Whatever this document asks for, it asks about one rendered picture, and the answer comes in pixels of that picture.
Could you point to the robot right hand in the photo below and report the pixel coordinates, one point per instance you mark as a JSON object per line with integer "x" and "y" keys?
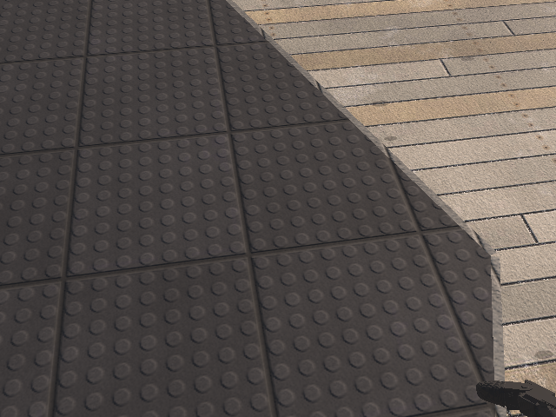
{"x": 529, "y": 398}

